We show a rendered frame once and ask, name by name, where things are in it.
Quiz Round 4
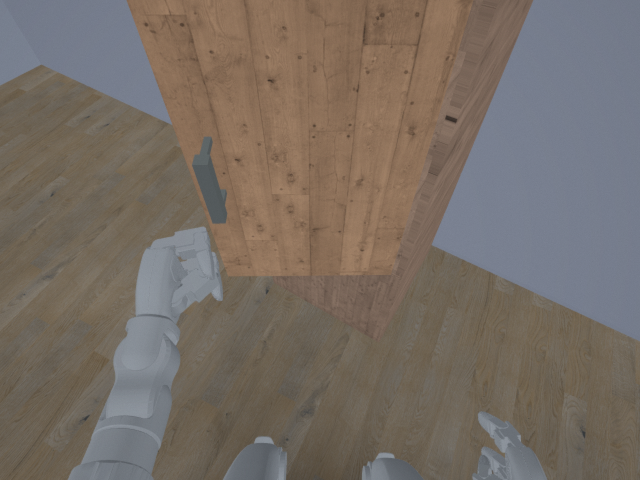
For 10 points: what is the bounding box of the cupboard door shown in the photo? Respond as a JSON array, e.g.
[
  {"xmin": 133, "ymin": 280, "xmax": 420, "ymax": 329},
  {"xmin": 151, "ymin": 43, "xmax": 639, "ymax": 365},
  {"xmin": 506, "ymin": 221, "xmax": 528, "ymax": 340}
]
[{"xmin": 127, "ymin": 0, "xmax": 473, "ymax": 276}]

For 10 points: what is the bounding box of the right robot hand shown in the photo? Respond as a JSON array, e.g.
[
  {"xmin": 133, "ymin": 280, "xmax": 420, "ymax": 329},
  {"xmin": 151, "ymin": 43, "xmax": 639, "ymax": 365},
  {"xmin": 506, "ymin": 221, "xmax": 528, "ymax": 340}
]
[{"xmin": 472, "ymin": 411, "xmax": 547, "ymax": 480}]

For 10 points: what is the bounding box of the robot left forearm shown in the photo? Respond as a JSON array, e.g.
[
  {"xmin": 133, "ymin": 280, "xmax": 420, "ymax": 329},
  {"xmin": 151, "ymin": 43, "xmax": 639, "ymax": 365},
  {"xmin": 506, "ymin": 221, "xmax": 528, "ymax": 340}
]
[{"xmin": 68, "ymin": 314, "xmax": 180, "ymax": 480}]

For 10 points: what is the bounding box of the right robot shin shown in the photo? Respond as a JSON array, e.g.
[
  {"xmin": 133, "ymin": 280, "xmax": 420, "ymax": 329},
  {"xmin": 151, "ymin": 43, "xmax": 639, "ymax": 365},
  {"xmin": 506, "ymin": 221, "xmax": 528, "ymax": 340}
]
[{"xmin": 375, "ymin": 452, "xmax": 395, "ymax": 460}]

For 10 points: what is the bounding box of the robot left thigh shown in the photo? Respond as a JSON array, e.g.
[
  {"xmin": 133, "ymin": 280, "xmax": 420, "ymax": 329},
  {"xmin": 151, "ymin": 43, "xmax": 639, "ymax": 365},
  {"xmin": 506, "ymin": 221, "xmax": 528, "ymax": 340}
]
[{"xmin": 223, "ymin": 443, "xmax": 287, "ymax": 480}]

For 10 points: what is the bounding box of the left robot hand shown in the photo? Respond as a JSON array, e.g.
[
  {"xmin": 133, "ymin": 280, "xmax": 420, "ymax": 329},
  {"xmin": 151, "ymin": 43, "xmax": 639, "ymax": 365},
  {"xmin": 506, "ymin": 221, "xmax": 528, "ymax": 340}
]
[{"xmin": 135, "ymin": 227, "xmax": 223, "ymax": 324}]

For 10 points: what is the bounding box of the handle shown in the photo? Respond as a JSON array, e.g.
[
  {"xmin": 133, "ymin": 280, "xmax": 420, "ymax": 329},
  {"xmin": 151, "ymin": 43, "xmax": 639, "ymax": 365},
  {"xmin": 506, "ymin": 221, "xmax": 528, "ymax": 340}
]
[{"xmin": 192, "ymin": 137, "xmax": 227, "ymax": 224}]

